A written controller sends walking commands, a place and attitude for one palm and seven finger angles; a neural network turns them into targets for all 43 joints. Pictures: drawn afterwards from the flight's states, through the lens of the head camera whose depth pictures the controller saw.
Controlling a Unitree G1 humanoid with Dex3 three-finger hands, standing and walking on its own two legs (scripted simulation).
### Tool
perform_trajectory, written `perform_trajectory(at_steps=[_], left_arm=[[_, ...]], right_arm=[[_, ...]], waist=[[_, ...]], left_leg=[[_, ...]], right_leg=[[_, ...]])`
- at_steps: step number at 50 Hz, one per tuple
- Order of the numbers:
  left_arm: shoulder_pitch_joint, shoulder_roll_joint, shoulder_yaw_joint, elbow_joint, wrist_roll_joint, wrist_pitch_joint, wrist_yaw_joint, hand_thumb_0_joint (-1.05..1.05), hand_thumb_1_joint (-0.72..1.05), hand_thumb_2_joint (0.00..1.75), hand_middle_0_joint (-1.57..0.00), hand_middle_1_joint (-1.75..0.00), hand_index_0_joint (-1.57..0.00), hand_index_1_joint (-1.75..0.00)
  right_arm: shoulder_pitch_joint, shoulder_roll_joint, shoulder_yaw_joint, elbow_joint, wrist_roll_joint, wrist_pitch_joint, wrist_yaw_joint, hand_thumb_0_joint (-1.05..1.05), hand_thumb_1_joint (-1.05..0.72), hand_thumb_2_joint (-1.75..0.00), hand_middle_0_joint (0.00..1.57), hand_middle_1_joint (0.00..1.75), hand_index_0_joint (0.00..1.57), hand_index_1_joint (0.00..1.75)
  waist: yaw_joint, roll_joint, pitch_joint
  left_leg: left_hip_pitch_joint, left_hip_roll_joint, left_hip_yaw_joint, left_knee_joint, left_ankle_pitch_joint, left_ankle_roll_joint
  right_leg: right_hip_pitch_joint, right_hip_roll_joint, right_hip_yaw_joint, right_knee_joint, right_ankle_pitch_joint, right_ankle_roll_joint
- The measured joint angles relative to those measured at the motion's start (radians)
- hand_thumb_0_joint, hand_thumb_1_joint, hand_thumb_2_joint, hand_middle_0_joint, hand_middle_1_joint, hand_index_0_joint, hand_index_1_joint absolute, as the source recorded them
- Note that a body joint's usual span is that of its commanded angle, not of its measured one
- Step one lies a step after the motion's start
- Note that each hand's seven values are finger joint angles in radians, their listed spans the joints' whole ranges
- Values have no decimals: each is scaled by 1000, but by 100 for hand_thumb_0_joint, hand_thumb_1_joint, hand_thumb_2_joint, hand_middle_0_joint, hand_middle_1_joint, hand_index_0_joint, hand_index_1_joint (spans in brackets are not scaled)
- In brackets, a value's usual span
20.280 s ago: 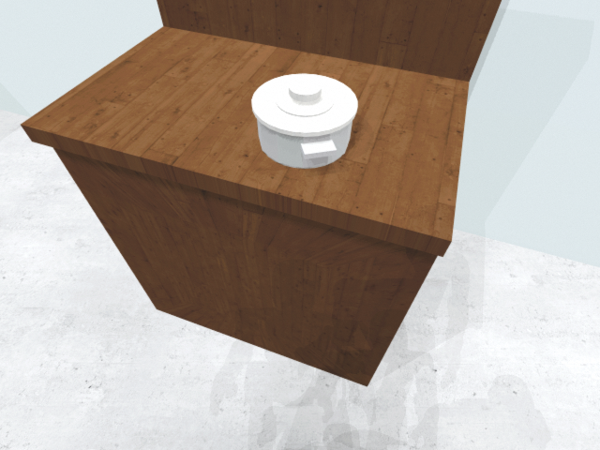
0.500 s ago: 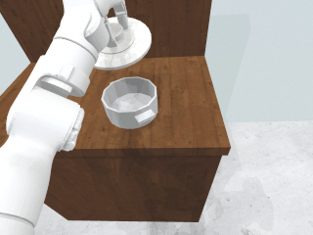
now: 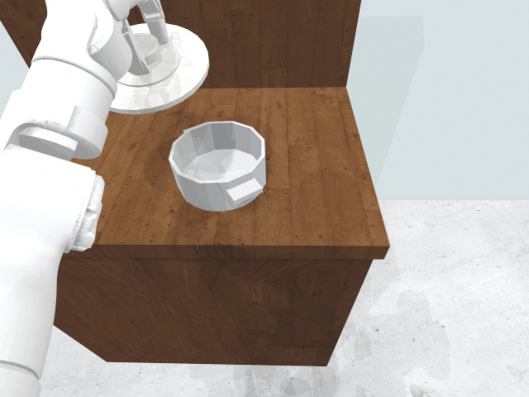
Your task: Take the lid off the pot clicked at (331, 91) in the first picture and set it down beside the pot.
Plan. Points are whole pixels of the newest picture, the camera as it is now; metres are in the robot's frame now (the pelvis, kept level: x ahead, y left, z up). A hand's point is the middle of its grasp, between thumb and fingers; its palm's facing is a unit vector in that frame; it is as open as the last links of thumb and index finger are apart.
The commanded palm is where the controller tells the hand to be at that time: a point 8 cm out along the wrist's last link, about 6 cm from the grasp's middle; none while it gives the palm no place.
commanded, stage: move the lid sideways beside the pot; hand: left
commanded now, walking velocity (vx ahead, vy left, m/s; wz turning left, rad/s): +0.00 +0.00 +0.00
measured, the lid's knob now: (139, 49) +0.50 +0.16 +0.29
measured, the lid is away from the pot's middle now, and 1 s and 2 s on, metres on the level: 0.08 0.19 0.22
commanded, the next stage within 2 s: lower the lid onto the table in 1.48 s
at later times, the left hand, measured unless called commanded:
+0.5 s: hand (83, 43) +0.46 +0.21 +0.32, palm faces -0.13 -0.11 -0.99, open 8.4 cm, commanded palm +0.44 +0.21 +0.37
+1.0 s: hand (40, 44) +0.46 +0.26 +0.32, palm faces -0.13 -0.14 -0.98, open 8.4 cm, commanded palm +0.45 +0.27 +0.37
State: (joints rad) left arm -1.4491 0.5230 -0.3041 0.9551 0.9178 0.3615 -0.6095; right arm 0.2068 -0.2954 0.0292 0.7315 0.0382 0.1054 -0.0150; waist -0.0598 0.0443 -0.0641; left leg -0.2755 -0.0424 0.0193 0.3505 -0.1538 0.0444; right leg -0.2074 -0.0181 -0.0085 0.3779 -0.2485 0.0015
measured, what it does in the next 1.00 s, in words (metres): stands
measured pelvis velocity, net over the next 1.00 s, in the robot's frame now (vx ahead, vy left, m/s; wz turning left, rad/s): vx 0.00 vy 0.00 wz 0.00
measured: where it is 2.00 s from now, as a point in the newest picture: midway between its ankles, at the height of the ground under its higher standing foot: outside the picture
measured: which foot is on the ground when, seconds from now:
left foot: down 0.00-1.00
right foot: down 0.00-1.00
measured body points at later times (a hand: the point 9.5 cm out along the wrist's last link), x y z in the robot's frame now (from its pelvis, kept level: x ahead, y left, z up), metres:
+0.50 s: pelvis +0.00 +0.01 +0.00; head +0.01 -0.02 +0.45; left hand +0.46 +0.21 +0.37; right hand +0.12 -0.26 -0.13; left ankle +0.01 +0.09 -0.75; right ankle -0.04 -0.12 -0.75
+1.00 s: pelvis +0.00 +0.00 +0.00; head +0.03 -0.01 +0.45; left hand +0.46 +0.27 +0.37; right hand +0.08 -0.27 -0.13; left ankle +0.01 +0.09 -0.75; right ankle -0.04 -0.12 -0.75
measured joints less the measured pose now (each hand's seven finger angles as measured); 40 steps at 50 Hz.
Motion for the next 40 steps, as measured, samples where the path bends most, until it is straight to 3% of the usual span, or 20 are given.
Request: perform_trajectory(at_steps=[11, 25, 40], left_arm=[[40, 47, 45, -31, 8, -8, -9, 0, 13, 80, -62, -98, -61, -98], [55, 96, 32, -67, 14, -8, -16, 0, 13, 80, -62, -98, -61, -98], [30, 165, 41, 3, 32, -42, -15, 0, 13, 80, -62, -98, -61, -98]], right_arm=[[12, -3, -4, -13, 4, 22, 9, 1, -91, -90, 20, 30, 20, 30], [-4, -2, -1, -35, 14, 35, 8, 1, -91, -90, 20, 30, 20, 30], [5, -4, 2, -26, 20, 44, -1, 1, -91, -90, 20, 30, 20, 30]], waist=[[2, 17, -9], [12, 8, 2], [0, -1, 17]], left_leg=[[1, -3, 6, 5, -10, 6], [-8, -6, -8, 13, -4, 6], [-20, -3, -17, 12, 3, 4]], right_leg=[[4, -3, 6, -5, -3, 6], [3, -5, -8, -3, 1, 6], [-2, -1, -16, -13, 10, 4]])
